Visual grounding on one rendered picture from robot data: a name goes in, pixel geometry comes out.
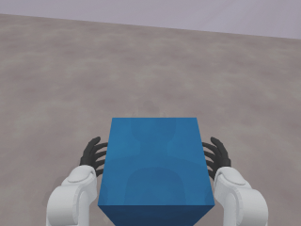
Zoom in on carton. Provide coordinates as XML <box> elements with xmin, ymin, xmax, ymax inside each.
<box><xmin>97</xmin><ymin>118</ymin><xmax>215</xmax><ymax>226</ymax></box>

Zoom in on right robot hand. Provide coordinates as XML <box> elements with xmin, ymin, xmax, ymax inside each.
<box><xmin>201</xmin><ymin>137</ymin><xmax>231</xmax><ymax>181</ymax></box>

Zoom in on left robot hand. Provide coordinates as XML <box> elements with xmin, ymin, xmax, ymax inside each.
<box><xmin>79</xmin><ymin>137</ymin><xmax>108</xmax><ymax>177</ymax></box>

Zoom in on left robot forearm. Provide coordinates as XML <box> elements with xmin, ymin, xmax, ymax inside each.
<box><xmin>46</xmin><ymin>165</ymin><xmax>98</xmax><ymax>226</ymax></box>

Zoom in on right robot forearm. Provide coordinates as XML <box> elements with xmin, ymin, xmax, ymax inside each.
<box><xmin>214</xmin><ymin>167</ymin><xmax>269</xmax><ymax>226</ymax></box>

